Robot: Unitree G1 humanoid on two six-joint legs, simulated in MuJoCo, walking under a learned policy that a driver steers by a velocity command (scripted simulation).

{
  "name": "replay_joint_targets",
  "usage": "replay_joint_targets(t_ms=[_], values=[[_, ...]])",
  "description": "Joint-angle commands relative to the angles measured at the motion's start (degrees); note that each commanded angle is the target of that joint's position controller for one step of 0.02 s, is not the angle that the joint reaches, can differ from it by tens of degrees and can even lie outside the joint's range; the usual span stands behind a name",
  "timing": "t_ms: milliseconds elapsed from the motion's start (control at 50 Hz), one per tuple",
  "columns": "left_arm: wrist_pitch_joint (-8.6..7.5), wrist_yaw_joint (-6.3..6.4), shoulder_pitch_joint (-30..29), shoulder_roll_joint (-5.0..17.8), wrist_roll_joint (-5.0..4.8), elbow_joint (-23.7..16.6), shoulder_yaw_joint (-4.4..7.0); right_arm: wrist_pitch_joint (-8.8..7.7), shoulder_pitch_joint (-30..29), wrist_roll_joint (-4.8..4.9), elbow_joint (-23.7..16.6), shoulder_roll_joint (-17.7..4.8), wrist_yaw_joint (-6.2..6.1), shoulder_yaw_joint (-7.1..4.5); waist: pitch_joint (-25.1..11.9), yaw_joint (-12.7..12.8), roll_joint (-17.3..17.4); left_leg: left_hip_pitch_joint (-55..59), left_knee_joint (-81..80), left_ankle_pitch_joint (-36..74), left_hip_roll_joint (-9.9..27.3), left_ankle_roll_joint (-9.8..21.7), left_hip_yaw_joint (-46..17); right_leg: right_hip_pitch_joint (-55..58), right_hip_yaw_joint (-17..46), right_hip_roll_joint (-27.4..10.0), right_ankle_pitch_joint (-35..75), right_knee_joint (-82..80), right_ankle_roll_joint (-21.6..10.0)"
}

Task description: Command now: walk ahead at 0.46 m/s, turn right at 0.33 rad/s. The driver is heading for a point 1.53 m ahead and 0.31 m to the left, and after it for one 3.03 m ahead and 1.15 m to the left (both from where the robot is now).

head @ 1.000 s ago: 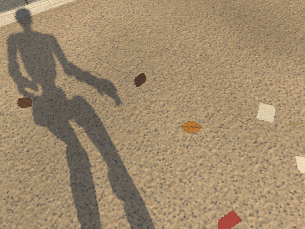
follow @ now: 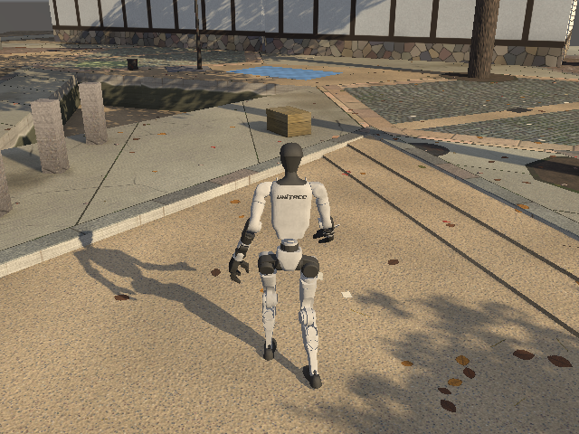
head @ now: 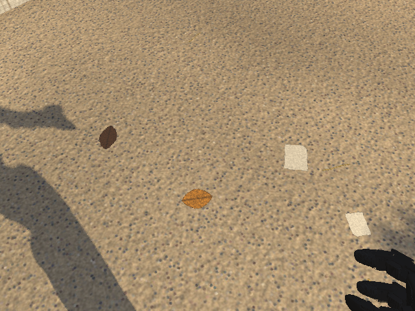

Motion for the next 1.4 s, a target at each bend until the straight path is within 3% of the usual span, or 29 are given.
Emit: replay_joint_targets(t_ms=[20, 40, 80, 140, 220, 320, 380, 400, 420, 440, 460, 480, 540, 680, 800, 840, 880, 900, 920, 940, 960, 980, 1000, 1020, 1080, 1120, 1240, 1340, 1400], values=[[-1.94, -0.22, 5.5, 2.2, -1.23, -4.7, -0.62, -0.11, 24.8, -0.18, 3.7, -12.2, 0.14, -4.21, -20.5, -9.1, 17.6, 50.9, -11.5, -24.4, 25.4, 17.5, -46.9, -38.1, -1.1, 1.6, -4.9, 36.9, 2.1], [-2.2, -0.49, 0.0, 6.3, -1.65, -5.3, 0.42, 0.17, 21.0, 0.61, 3.2, -8.8, 0.0, -3.19, -10.5, -9.5, 11.6, 43.0, -13.0, -27.5, 23.0, 15.9, -40.4, -42.0, -1.4, -1.4, -0.1, 40.4, 2.1], [-3.07, -0.85, -9.6, 6.4, 0.79, -7.9, 0.29, 1.18, 14.7, 0.02, 3.0, -6.7, -0.09, -2.07, -0.9, -7.4, 3.9, 26.8, -14.9, -15.0, 18.1, 14.6, -27.4, -39.6, -6.5, -5.9, 7.6, 35.7, 1.7], [-3.58, -1.43, -9.7, 3.9, 1.44, -8.2, -0.2, 1.29, 13.1, -0.12, 3.4, -5.7, -0.31, -1.25, -0.4, -4.3, 6.6, 17.8, -17.7, -4.3, 13.7, 14.6, -20.7, -32.4, -8.5, -7.9, 10.2, 26.7, 2.6], [-4.28, -1.97, -17.1, 1.0, 2.02, -10.6, -2.11, 2.1, 14.3, 1.14, 4.8, -10.3, -1.27, -2.39, 1.1, -5.6, 6.3, 10.2, -18.5, 0.1, 11.1, 14.1, -14.0, -24.9, -11.7, -6.5, 17.5, 8.2, 4.6], [-4.97, -2.54, -22.8, 4.5, 0.58, -12.7, -1.29, 3.18, 19.6, 2.07, 6.4, -11.9, -1.48, -2.59, -0.1, -7.0, 5.7, 10.9, -14.1, -4.2, 12.4, 11.3, -17.2, -16.3, -10.3, -4.0, 25.7, -2.7, 4.8], [-5.2, -1.94, -16.1, 6.6, 0.57, -11.4, 0.23, 3.65, 20.3, 1.47, 6.3, -9.5, -1.56, -1.74, -2.4, -2.6, 5.4, 8.0, -5.3, -6.8, 9.2, 7.7, -17.5, -2.6, -11.1, -4.6, 22.5, -7.5, 2.2], [-5.29, -1.35, -8.2, 9.6, 1.32, -10.6, 1.29, 3.37, 19.6, 0.81, 5.3, -6.0, -1.37, -0.51, -7.5, 1.4, 1.4, 2.9, 8.4, -9.8, 5.4, 5.2, -13.7, 8.1, -4.1, -11.9, 18.7, -8.8, -1.0], [-4.4, -1.17, -2.3, 15.1, 2.4, -9.5, 2.67, 2.56, 24.6, 1.61, 3.5, -2.1, -1.52, 0.8, -15.8, 1.0, -14.8, -11.3, 27.3, -23.9, -0.5, 2.0, -5.4, 22.5, 16.9, -25.9, 6.8, -13.8, -8.6], [-4.14, -1.74, -1.5, 12.4, 2.04, -8.3, 2.28, 2.49, 24.7, 2.72, 3.4, -6.6, -1.84, -0.17, -13.6, 0.9, -15.9, -19.2, 38.2, -27.4, 1.8, 1.2, -6.0, 20.5, 28.4, -28.0, -4.5, -18.5, -11.0], [-4.21, -1.78, -4.0, 8.8, 1.6, -8.6, 1.2, 2.86, 21.4, 2.78, 3.5, -9.8, -1.89, -1.18, -7.2, 1.0, -10.5, -21.5, 42.4, -22.6, 4.1, 1.3, -7.0, 15.5, 22.1, -25.9, -4.3, -19.1, -9.5], [-4.22, -1.84, -7.2, 6.7, 1.66, -8.9, 0.46, 3.3, 19.1, 2.19, 3.3, -9.6, -1.91, -1.27, -3.8, -0.2, -7.4, -20.5, 42.8, -18.3, 5.7, 1.2, -5.9, 10.5, 14.7, -23.4, 3.0, -19.6, -8.2], [-4.73, -1.98, -12.4, 3.8, 2.11, -8.0, -0.24, 4.67, 17.2, 1.53, 2.7, -7.0, -1.31, -1.28, 0.9, -3.5, -6.6, -15.2, 38.6, -11.4, 8.8, 0.6, -5.2, 0.3, 0.9, -18.6, 18.9, -23.5, -6.8], [-5.2, -1.24, -11.3, 7.4, 1.57, -4.0, 1.18, 5.18, 8.9, 1.01, -0.5, -3.9, 0.38, 0.1, 2.6, -2.8, -2.8, -14.1, 21.2, 3.5, 8.9, -0.4, -2.7, 0.2, -14.5, -17.5, 32.2, -26.4, -6.8], [-3.85, -1.06, -7.1, 11.0, 0.08, -0.9, 2.17, 5.0, -0.6, 1.23, -4.6, -4.9, 2.34, 0.35, 5.2, -0.8, -2.0, -10.9, 9.1, 3.1, 7.2, 3.0, 2.4, 6.0, -20.9, -19.6, 37.2, -24.4, -4.7], [-3.05, -0.81, -7.1, 12.7, -0.24, -0.6, 2.6, 5.24, 0.6, 0.99, -5.2, -6.6, 2.56, -0.49, 2.7, -2.7, -3.7, -5.5, 7.9, -2.6, 4.0, 5.3, 5.6, 8.4, -23.2, -19.6, 55.2, -17.8, -3.6], [-2.1, -0.32, -7.8, 13.6, -0.6, -0.9, 2.69, 5.7, 13.0, 1.09, -2.5, -10.7, 2.01, -2.94, -4.8, -10.2, -3.8, 12.5, 4.5, -3.1, -0.9, 8.7, 8.1, 5.1, -26.2, -17.5, 67.7, 0.0, -1.4], [-2.29, 0.04, -7.1, 12.1, 0.23, -1.8, 1.92, 6.31, 23.2, 1.33, 0.1, -14.6, 0.93, -4.9, -9.9, -14.7, -0.6, 30.3, 3.7, -1.8, 1.2, 11.2, 1.7, -7.4, -26.2, -15.4, 55.8, 15.9, 0.9], [-3.37, -0.73, -1.9, 3.1, 3.02, -5.1, -0.86, 6.22, 22.2, 1.84, -0.1, -21.2, 0.01, -5.64, -13.8, -7.6, 16.1, 48.8, 0.8, -6.8, 17.0, 20.3, -29.0, -33.4, -23.6, -5.0, -1.2, 37.2, 4.8], [-5.49, -1.52, -4.4, 6.6, 0.97, -5.4, -1.04, 5.3, 23.8, 1.19, -2.2, -17.6, 0.11, -4.25, -24.8, -11.0, 11.4, 52.4, -9.5, -17.2, 24.0, 25.3, -48.0, -39.2, -9.7, -2.5, -6.6, 45.7, 4.6], [-6.19, -1.93, -9.7, 10.2, -1.65, -6.1, 0.03, 4.55, 22.5, 0.56, -0.7, -13.4, 0.36, -3.13, -16.4, -12.3, 6.3, 46.9, -11.2, -14.4, 22.4, 21.5, -38.5, -43.4, -9.0, -5.7, -0.5, 45.1, 3.7], [-6.49, -1.68, -11.3, 9.5, -1.66, -6.5, -0.4, 4.06, 19.2, 0.74, -0.5, -11.8, 0.37, -2.55, -10.0, -10.1, 3.9, 38.0, -11.1, -9.3, 20.3, 19.1, -29.9, -42.4, -10.1, -8.6, 4.6, 40.7, 2.8], [-6.29, -1.21, -11.8, 9.1, -0.34, -5.5, -0.35, 3.77, 15.2, 0.51, -0.6, -9.6, 0.3, -1.75, -6.3, -7.9, 1.7, 29.6, -11.3, -2.2, 18.1, 17.0, -23.6, -38.8, -10.3, -11.0, 8.1, 36.6, 3.0], [-5.58, -1.26, -10.4, 9.2, 0.21, -4.8, -0.08, 3.38, 13.0, -0.31, -0.8, -7.8, 0.31, -1.02, -4.9, -5.8, 3.2, 23.9, -12.6, 4.1, 16.3, 16.2, -19.2, -34.5, -9.7, -12.3, 10.5, 34.3, 3.0], [-3.24, -1.5, -7.3, 6.8, 0.25, -3.2, -0.48, 1.87, 12.5, -0.64, 1.3, -8.2, 0.31, -1.04, -3.3, -3.6, 3.4, 16.9, -17.0, 11.2, 15.4, 16.2, -11.7, -30.4, -10.2, -12.8, 14.6, 30.8, 4.2], [-2.56, -1.29, -10.2, 5.7, 0.37, -4.0, -0.78, 1.28, 13.4, -0.85, 3.0, -8.9, -0.01, -1.23, -0.5, -4.3, 2.7, 16.2, -18.8, 13.6, 14.5, 15.2, -7.0, -33.5, -9.7, -12.6, 20.2, 26.3, 5.0], [-3.34, -2.81, -18.8, 3.4, -0.05, -6.2, -1.6, 1.23, 15.5, -0.77, 5.9, -9.8, -1.03, -0.94, 3.0, -8.3, 2.9, 19.9, -21.4, 11.7, 12.7, 10.0, 2.7, -33.1, -11.3, -9.0, 38.4, 6.3, 3.8], [-3.58, -5.03, -25.0, 2.7, 0.11, -10.2, -2.13, 3.19, 19.4, -0.16, 8.9, -11.0, -1.5, -1.32, 4.9, -10.5, 2.0, 33.1, -16.9, 19.8, 17.0, 9.7, 4.4, -39.7, -13.4, -7.5, 31.6, -0.3, 1.2], [-3.2, -5.87, -22.9, 4.3, 0.37, -11.7, -1.41, 4.68, 18.2, 0.13, 8.5, -13.0, -2.44, -1.83, 1.2, -7.6, 4.8, 36.3, -7.7, 44.1, 17.5, 8.2, 6.6, -33.5, -18.3, -3.4, 21.8, -0.6, -1.6]])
